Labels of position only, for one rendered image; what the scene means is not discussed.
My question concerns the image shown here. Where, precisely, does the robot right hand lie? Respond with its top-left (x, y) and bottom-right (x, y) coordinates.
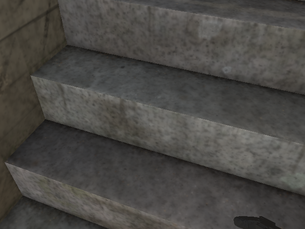
top-left (234, 216), bottom-right (281, 229)

